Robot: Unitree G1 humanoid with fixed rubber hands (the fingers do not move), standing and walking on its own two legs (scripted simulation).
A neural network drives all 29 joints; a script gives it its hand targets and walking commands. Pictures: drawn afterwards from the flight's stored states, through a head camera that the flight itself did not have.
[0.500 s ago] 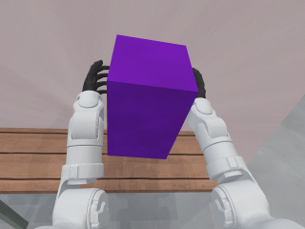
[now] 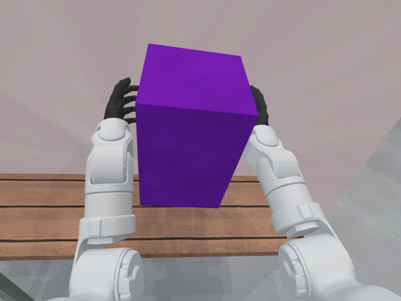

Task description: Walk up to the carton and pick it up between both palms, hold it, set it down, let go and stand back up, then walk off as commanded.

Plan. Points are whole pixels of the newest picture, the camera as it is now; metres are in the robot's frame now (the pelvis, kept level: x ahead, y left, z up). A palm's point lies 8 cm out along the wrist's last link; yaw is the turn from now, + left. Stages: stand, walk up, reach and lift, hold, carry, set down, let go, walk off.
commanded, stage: hold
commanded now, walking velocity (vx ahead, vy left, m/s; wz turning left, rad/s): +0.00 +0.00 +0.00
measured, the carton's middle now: (187, 135) +0.38 +0.01 +0.17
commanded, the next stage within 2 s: none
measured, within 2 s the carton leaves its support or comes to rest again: neither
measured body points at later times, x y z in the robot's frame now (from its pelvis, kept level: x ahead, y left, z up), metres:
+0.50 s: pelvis +0.00 +0.00 +0.00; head -0.04 +0.03 +0.45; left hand +0.38 +0.14 +0.21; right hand +0.38 -0.12 +0.19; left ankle +0.04 +0.14 -0.75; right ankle +0.00 -0.12 -0.75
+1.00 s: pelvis +0.00 +0.00 +0.00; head -0.04 +0.03 +0.45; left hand +0.38 +0.14 +0.21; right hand +0.38 -0.13 +0.19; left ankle +0.04 +0.14 -0.75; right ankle +0.00 -0.12 -0.75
